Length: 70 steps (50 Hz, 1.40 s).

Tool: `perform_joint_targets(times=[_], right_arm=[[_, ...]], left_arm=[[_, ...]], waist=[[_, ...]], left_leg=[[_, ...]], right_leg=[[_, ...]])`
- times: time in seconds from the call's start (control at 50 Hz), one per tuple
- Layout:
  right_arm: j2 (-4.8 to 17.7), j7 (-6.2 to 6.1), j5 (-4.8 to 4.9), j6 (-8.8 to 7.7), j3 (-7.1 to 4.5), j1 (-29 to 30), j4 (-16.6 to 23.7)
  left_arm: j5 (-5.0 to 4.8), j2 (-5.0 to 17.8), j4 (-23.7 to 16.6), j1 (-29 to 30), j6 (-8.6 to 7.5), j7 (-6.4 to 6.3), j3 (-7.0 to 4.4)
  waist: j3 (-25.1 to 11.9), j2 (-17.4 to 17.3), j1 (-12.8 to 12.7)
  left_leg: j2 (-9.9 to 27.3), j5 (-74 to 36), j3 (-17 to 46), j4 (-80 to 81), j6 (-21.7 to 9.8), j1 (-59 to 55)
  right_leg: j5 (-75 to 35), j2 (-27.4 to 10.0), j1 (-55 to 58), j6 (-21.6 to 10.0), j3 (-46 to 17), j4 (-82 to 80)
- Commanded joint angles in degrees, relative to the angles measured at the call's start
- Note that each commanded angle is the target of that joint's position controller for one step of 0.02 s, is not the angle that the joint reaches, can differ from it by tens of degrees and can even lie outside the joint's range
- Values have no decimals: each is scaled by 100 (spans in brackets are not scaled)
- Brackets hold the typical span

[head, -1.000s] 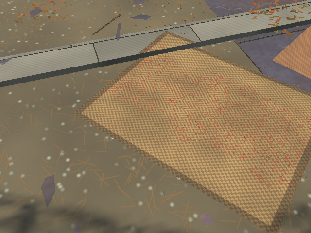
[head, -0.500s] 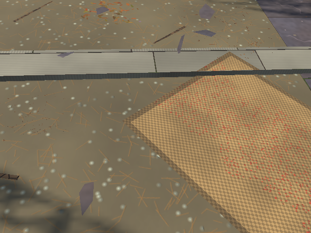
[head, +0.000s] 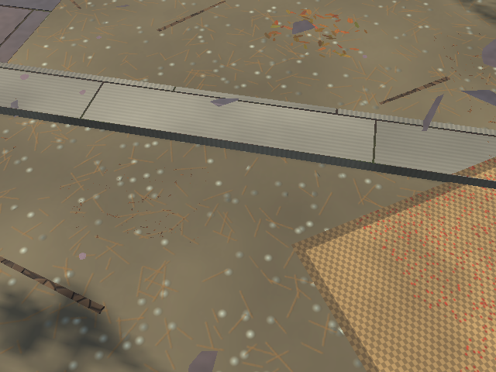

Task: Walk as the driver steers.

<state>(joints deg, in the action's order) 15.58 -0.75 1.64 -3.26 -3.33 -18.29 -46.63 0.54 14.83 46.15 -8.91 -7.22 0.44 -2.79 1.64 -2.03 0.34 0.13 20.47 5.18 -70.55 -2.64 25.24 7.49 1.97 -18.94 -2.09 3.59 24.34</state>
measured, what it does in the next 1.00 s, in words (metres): walks ahead: left foot, then right foot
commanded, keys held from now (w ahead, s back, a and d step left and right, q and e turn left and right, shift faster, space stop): w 0.12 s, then no key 0.88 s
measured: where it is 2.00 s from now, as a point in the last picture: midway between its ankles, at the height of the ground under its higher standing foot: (241, 338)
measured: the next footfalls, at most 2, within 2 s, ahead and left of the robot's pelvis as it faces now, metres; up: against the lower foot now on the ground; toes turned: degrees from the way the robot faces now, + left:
left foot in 0.32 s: +0.33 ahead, +0.16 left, +0.00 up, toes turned +4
right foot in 0.66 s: +0.29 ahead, -0.08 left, +0.00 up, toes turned +3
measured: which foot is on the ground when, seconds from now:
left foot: up 0.00-0.30, down 0.32-1.00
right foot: down 0.00-0.32, up 0.34-0.64, down 0.66-1.00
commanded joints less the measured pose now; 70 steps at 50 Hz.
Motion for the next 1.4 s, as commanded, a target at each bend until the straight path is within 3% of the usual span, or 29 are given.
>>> perform_joint_targets(times=[0.02,0.1,0.18,0.22,0.26,0.3,0.32,0.34,0.36,0.38,0.4,0.42,0.44,0.5,0.58,0.64,0.66,0.68,0.7,0.74,0.8,0.92,1.16,1.18,1.22,1.28,1.32,1.36,1.4], right_arm=[[124,24,17,-4,-52,-278,387],[92,34,-118,-13,26,381,686],[29,149,-137,-148,114,1134,863],[94,192,-114,-162,99,1395,978],[239,224,-120,-156,50,1462,1075],[460,208,-214,-158,-70,880,887],[758,158,-255,-159,-183,365,741],[1243,94,-394,-132,-268,-237,706],[1157,113,-401,-67,-183,-229,710],[773,182,-259,-9,-114,-189,703],[638,202,-178,1,-76,183,724],[508,206,-175,-10,-27,584,747],[426,213,-211,-20,0,927,771],[411,172,-368,-46,-22,1290,675],[387,69,-304,2,-11,1179,449],[253,24,-217,81,54,1147,278],[138,22,-230,82,96,948,163],[160,19,-264,83,84,818,122],[128,-9,-231,94,58,592,87],[255,-77,-220,136,12,775,11],[213,-95,-250,175,-3,667,-173],[135,-73,-192,165,-18,661,-463],[143,-150,-155,283,-29,631,-970],[103,-151,-149,294,-24,528,-1068],[238,-159,-70,314,-87,468,-1139],[238,-135,3,113,-91,429,-1120],[317,-74,28,-56,-129,123,-1205],[521,-9,26,-145,-183,-239,-1295],[610,6,-5,-181,-187,-109,-1234]], left_arm=[[4,451,-39,-304,-81,61,-117],[-70,773,176,-484,-113,77,-212],[-106,906,272,-595,34,24,-192],[-140,999,400,-887,108,19,-183],[-197,1054,467,-886,180,3,-178],[-228,1036,472,-737,231,-31,-158],[-163,869,483,-859,225,-44,-98],[61,507,339,-1101,190,-50,51],[16,105,547,-1991,199,-7,203],[-102,643,692,-1974,273,11,67],[-193,747,560,-1453,346,-1,20],[-158,665,509,-1102,431,-68,15],[-103,642,490,-966,534,-140,-10],[-53,355,604,-1165,695,-250,27],[-26,346,583,-797,765,-291,38],[59,322,624,-717,771,-242,35],[127,410,602,-713,759,-235,33],[111,697,546,-672,748,-251,-8],[5,865,647,-483,733,-249,-71],[46,383,673,-280,632,-222,37],[-2,352,783,-346,510,-216,43],[-37,349,1009,-549,532,-250,43],[-45,209,1311,-633,623,-270,62],[-54,163,1404,-779,635,-273,64],[-126,270,1417,-795,651,-288,13],[-194,185,1287,-773,459,-289,28],[-189,85,1213,-684,284,-231,41],[-192,-90,1085,-538,163,-147,67],[-214,-120,1046,-574,103,-81,74]], waist=[[-289,589,27],[-65,415,0],[35,488,-217],[-125,637,-335],[-239,767,-250],[-574,700,117],[-869,458,300],[-1624,-532,345],[-2373,-1536,10],[-2383,-889,135],[-1686,-594,103],[-1302,-221,4],[-1041,-183,-147],[-954,-491,-415],[-952,-556,-232],[-576,-420,-319],[-424,-266,-290],[-193,138,-126],[-31,933,146],[74,1021,66],[-44,690,13],[-280,302,-100],[-133,196,-74],[-252,200,-80],[114,255,-39],[737,86,-12],[672,-93,104],[450,-577,164],[406,-702,16]], left_leg=[[611,-271,187,130,-22,921],[770,-956,70,1355,66,1356],[522,-2020,-467,2914,147,735],[347,-2212,-545,3318,154,465],[242,-2039,-489,3706,19,267],[-6,-2369,-633,4320,-181,-716],[159,-3458,-506,4463,-335,-1570],[1420,-5979,783,3997,-814,-3145],[2470,-6592,2180,4193,-1751,-3976],[2206,-5534,2125,4430,-1677,-3512],[1928,-4711,1642,4605,-1457,-2983],[1702,-4102,1330,4799,-1269,-2351],[1525,-3718,1023,5038,-1143,-1644],[1172,-3408,345,5374,-1103,-550],[1139,-1665,368,5533,-1080,-522],[843,322,325,5522,-659,-98],[683,717,298,5443,-383,31],[390,816,91,5139,-137,27],[29,265,-358,4976,38,-425],[30,-478,-445,4593,61,-1207],[117,-947,-363,4570,-69,-1262],[143,-1773,-395,4451,-58,-1422],[176,-2003,-393,4438,-33,-1598],[102,-1345,-470,4438,-51,-1642],[0,991,-493,4412,-189,-1255],[324,2089,57,4669,-466,-773],[671,2006,641,4839,-715,-1123],[1349,2099,1822,5418,-1147,-1580],[1715,1722,2373,5571,-1339,-1409]], right_leg=[[-50,-1556,894,-1056,-1644,-1556],[-623,-1639,943,-1247,-1151,-1845],[-2096,-1269,810,-945,-314,-1505],[-2410,-1334,1088,-820,-290,-1224],[-2439,-1448,1411,-642,-360,-823],[-2584,-1257,1421,-374,-286,-5],[-2244,-940,1129,-151,-93,828],[52,-462,-54,183,175,2499],[3118,-125,-1049,410,-322,3891],[3127,-348,-1128,434,-791,4333],[2935,-493,-1514,432,-686,4426],[2573,-672,-1519,453,-674,4225],[2247,-792,-1194,485,-700,3874],[1654,-660,-69,548,-491,2940],[1060,-582,380,453,-457,1752],[327,-437,1007,228,-297,581],[108,-646,1140,103,-535,287],[153,-975,914,-58,-841,39],[1344,-934,143,-211,-874,-128],[1948,-786,-522,-26,-859,-501],[1123,-654,-137,143,-681,-247],[181,-559,342,101,-546,47],[-83,-432,476,141,-413,23],[535,-365,535,115,-339,3],[2392,-293,159,-106,-345,73],[3175,-449,-381,-332,-585,209],[2690,-405,-703,-341,-486,692],[1990,-199,-975,-320,-159,1498],[1851,-213,-772,-465,-189,1620]])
